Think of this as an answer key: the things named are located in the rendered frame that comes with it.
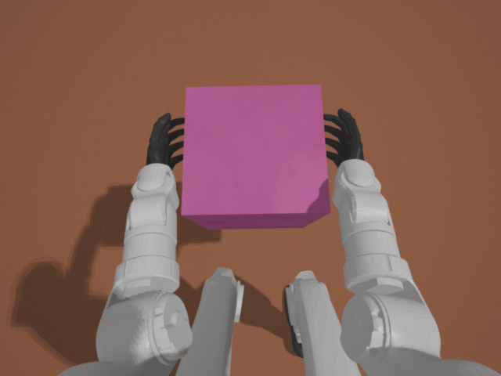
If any carton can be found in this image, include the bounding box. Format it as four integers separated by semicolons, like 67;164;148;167
181;85;330;230

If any left robot hand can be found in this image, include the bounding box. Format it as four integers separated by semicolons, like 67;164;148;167
146;113;185;170

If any left robot thigh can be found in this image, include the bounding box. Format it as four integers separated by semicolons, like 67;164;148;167
175;275;244;376

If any robot right upper arm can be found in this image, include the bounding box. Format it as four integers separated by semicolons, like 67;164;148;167
340;291;501;376

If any robot right shin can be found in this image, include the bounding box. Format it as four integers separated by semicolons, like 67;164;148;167
293;271;329;343

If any robot right forearm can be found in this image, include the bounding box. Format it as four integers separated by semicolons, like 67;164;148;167
332;159;441;342

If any robot left forearm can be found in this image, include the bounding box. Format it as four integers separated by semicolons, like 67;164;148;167
96;163;180;358

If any robot left upper arm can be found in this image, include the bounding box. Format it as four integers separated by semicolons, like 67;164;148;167
57;291;193;376

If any right robot hand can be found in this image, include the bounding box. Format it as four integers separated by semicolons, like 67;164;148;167
323;108;364;169

